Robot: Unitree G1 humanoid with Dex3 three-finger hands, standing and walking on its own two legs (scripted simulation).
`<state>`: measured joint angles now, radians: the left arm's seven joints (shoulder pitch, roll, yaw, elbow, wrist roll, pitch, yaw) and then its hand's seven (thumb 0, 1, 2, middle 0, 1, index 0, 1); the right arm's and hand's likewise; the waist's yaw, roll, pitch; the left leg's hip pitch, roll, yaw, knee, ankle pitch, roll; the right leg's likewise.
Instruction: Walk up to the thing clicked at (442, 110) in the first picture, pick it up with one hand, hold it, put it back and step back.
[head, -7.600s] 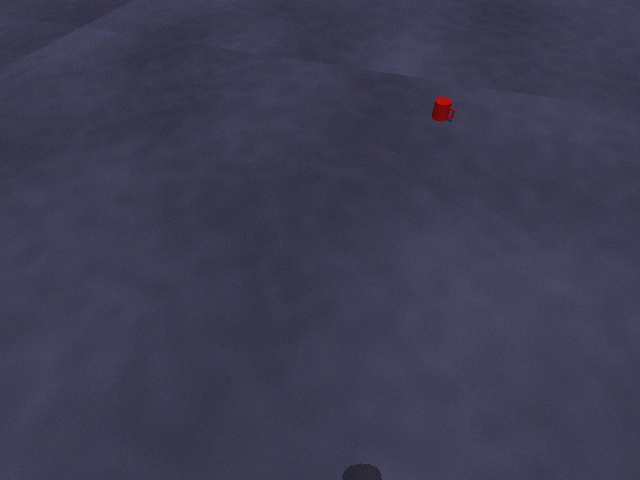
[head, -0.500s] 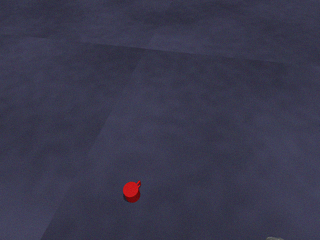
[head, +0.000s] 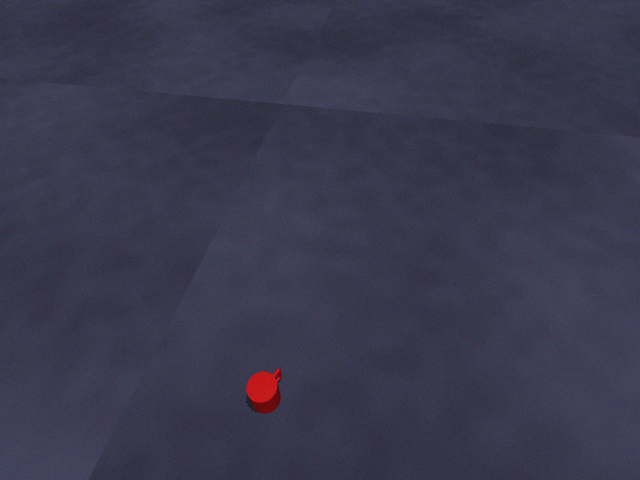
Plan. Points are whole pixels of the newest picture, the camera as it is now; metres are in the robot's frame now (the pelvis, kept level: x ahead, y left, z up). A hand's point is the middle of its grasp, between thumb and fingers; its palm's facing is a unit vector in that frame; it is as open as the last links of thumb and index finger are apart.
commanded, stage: walk up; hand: left
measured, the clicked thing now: (267, 388) +0.50 +0.19 -0.73
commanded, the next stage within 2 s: stand in 0.34 s
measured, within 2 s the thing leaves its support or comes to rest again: neither
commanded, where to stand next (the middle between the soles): +0.10 +0.00 m, yaw -2 degrees
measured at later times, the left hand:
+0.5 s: hand out of the picture +0.09 +0.26 -0.16, palm faces -0.02 -0.94 -0.35, open 7.4 cm
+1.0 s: hand out of the picture +0.07 +0.25 -0.16, palm faces -0.01 -0.94 -0.34, open 7.4 cm
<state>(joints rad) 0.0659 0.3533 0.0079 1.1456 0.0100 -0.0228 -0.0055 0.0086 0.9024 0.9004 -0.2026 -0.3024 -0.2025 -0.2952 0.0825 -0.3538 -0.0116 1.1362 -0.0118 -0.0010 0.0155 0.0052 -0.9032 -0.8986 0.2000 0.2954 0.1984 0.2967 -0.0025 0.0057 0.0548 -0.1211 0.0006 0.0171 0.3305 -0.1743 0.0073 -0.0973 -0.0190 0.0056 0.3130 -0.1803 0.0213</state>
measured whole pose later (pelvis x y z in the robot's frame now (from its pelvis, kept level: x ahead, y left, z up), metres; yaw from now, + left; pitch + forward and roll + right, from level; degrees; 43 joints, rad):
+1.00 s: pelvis +0.00 -0.01 +0.00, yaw +1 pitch -2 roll +0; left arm 0.11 0.34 0.00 1.14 0.01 -0.01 -0.01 0.01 0.90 0.90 -0.20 -0.30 -0.20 -0.30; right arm 0.08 -0.36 0.00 1.15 -0.01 -0.01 0.01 0.00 -0.90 -0.90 0.20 0.30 0.20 0.30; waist 0.00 0.01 0.05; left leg -0.11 0.00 0.00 0.31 -0.16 0.00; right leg -0.08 -0.02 -0.01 0.29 -0.18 0.01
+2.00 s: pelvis +0.01 +0.00 +0.00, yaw +1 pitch -2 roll +0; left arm 0.12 0.35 -0.01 1.14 0.01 -0.01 -0.01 0.01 0.90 0.90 -0.20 -0.30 -0.20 -0.30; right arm 0.11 -0.36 0.01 1.14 -0.01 -0.01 0.01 0.00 -0.90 -0.90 0.20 0.30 0.20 0.30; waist 0.00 0.00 0.05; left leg -0.11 -0.01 0.00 0.31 -0.17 0.00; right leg -0.08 -0.02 -0.02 0.30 -0.19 0.02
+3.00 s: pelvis +0.01 +0.00 +0.00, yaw +1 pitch -2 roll +0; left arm 0.13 0.35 0.01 1.12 0.02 -0.01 -0.01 0.01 0.90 0.90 -0.20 -0.30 -0.20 -0.30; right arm 0.12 -0.35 0.00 1.12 -0.02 -0.02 0.01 0.00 -0.90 -0.90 0.20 0.30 0.20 0.30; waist 0.01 0.00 0.04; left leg -0.10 -0.01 0.00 0.32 -0.18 0.01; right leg -0.08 -0.03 -0.01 0.31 -0.20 0.02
